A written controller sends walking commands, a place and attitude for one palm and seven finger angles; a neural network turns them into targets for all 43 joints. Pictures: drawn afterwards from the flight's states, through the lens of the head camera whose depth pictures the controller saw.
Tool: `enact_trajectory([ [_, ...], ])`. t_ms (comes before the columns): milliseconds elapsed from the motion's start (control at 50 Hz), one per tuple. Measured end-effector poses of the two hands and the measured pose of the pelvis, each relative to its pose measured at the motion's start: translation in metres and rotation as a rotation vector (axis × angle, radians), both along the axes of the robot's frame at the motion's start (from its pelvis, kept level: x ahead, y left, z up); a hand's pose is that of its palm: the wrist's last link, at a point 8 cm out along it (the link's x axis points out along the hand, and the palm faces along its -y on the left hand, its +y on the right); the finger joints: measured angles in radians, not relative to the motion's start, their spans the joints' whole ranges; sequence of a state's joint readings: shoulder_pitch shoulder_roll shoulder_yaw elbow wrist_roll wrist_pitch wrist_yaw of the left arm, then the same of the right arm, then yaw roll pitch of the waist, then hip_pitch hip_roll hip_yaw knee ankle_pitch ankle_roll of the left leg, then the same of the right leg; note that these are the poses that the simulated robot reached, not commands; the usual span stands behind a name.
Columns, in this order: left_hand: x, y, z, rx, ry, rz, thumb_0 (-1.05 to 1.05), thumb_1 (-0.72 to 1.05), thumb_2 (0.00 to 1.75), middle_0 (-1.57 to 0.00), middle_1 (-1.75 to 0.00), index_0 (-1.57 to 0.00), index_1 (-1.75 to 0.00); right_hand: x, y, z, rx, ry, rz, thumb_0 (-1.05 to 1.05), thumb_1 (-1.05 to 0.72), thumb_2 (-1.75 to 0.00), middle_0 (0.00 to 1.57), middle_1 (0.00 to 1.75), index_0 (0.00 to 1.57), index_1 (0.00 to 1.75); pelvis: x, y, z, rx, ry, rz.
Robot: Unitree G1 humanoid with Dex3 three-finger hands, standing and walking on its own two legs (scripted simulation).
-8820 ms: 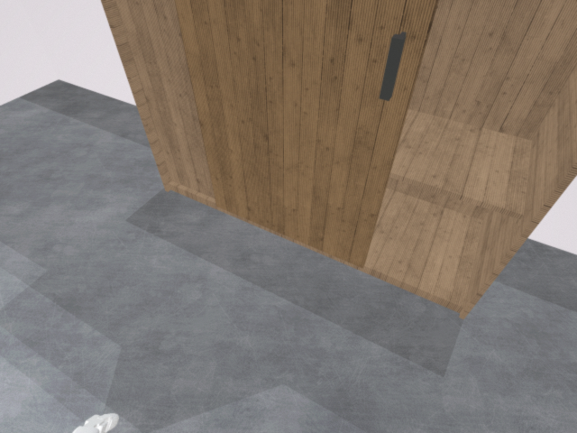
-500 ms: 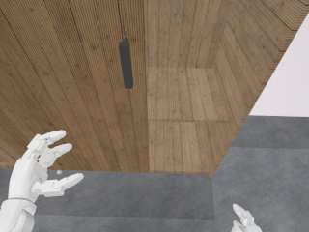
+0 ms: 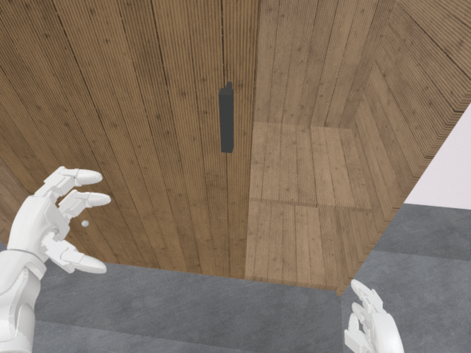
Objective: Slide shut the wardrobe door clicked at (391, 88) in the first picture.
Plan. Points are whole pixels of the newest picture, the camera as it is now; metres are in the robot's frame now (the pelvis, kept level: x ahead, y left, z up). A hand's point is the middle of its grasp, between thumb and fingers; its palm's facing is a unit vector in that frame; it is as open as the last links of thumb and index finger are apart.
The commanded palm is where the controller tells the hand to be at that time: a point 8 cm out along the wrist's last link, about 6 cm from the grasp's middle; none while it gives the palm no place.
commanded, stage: raise the hand with hooked fingers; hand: left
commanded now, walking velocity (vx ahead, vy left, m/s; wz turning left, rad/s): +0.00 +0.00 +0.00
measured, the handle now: (228, 117) +0.55 +0.08 +0.13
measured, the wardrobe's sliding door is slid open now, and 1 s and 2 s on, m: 0.40 0.40 0.40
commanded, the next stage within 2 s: move the hooked fingers beside the handle in 0.70 s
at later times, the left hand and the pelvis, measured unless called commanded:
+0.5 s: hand (98, 199) +0.28 +0.24 +0.15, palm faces +0.04 -1.00 -0.08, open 14.0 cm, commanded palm +0.25 +0.29 +0.15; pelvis +0.01 -0.02 +0.01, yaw -1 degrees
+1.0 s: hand (104, 190) +0.30 +0.24 +0.15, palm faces +0.06 -1.00 -0.05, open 14.0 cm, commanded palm +0.28 +0.27 +0.15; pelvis +0.01 -0.03 +0.01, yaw +0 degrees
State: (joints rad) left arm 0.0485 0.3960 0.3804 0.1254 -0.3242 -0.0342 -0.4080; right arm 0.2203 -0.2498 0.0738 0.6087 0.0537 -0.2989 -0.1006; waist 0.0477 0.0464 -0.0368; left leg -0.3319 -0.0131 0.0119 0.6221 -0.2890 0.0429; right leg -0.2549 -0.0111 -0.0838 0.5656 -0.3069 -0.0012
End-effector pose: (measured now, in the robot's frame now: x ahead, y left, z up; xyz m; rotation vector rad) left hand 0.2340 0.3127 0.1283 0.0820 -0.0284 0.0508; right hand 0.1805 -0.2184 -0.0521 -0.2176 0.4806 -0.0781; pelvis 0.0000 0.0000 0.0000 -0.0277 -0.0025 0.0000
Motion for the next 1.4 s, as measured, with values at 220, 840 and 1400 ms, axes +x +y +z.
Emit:
enact_trajectory([
  [220, 0.017, 0.011, 0.039, 0.021, -0.073, 0.021, -0.02, -0.50, 0.30, -0.31, -1.20, -0.30, -1.19, -0.011, -0.015, -0.007, -0.005, 0.067, -0.015, 0.01, -0.90, -0.90, 0.20, 0.30, 0.21, 0.30, 0.004, -0.011, 0.006, 0.007, -0.019, 0.003],
  [840, 0.028, -0.026, 0.025, -0.011, -0.015, -0.004, -0.02, -0.50, 0.30, -0.31, -1.20, -0.30, -1.20, -0.010, -0.056, -0.010, 0.008, 0.047, -0.081, 0.01, -0.90, -0.90, 0.20, 0.30, 0.20, 0.30, 0.009, -0.035, 0.006, 0.023, -0.009, -0.016],
  [1400, 0.112, -0.054, 0.018, -0.052, 0.015, -0.043, -0.02, -0.50, 0.30, -0.30, -1.20, -0.30, -1.20, -0.044, -0.045, -0.025, 0.003, 0.182, -0.143, 0.01, -0.90, -0.90, 0.20, 0.30, 0.20, 0.30, 0.011, -0.017, 0.006, 0.023, 0.023, -0.030],
])
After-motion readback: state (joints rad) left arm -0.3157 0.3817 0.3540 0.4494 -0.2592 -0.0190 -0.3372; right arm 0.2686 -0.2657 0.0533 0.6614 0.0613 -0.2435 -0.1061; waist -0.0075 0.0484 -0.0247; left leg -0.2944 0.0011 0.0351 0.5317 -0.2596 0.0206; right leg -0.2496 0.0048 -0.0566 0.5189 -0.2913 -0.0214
